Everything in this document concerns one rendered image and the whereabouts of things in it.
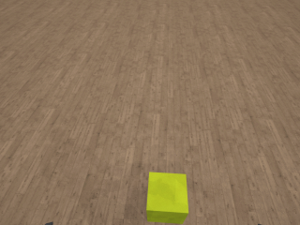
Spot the carton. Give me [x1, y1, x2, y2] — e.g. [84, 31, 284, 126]
[146, 172, 188, 224]

